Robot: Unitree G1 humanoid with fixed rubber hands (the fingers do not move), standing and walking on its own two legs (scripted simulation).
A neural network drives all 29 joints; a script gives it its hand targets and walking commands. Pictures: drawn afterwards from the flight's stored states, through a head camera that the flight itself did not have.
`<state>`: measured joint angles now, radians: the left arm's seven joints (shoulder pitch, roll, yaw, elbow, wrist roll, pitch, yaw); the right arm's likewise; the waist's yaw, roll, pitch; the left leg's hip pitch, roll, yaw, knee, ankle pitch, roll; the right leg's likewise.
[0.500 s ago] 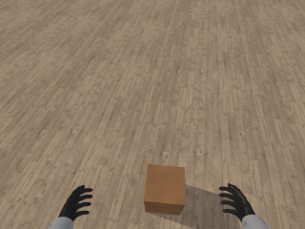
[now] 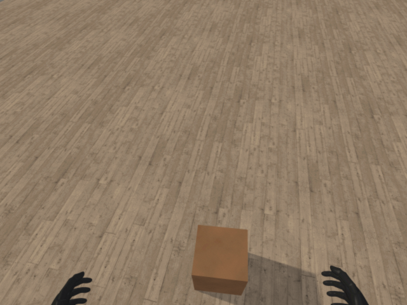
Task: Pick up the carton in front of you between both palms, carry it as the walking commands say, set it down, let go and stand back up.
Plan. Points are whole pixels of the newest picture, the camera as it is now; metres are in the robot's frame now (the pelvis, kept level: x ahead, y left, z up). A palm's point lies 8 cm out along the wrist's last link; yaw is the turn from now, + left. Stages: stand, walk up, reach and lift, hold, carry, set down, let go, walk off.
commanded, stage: stand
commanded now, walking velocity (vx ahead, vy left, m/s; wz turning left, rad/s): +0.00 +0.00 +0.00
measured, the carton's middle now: (220, 260) +0.39 -0.05 -0.65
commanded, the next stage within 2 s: none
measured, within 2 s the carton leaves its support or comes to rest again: neither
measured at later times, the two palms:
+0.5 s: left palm out of the picture +0.11 +0.29 -0.09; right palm out of the picture +0.11 -0.30 -0.09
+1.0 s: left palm out of the picture +0.07 +0.30 -0.09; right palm out of the picture +0.08 -0.31 -0.10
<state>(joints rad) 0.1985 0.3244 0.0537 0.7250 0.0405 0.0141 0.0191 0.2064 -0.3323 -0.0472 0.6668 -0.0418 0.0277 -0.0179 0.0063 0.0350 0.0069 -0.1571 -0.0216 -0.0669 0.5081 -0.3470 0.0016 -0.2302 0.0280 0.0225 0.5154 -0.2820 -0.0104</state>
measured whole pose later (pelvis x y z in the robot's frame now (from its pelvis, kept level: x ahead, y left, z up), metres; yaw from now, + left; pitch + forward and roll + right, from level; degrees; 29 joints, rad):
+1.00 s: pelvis -0.02 -0.01 +0.01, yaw +0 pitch -2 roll +0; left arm 0.13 0.37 0.01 1.00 0.02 -0.01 0.01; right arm 0.18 -0.38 0.00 0.95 -0.02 -0.01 -0.02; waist 0.01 0.02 0.02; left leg -0.07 -0.01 -0.07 0.36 -0.25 -0.01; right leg -0.15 0.02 0.02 0.39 -0.19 -0.01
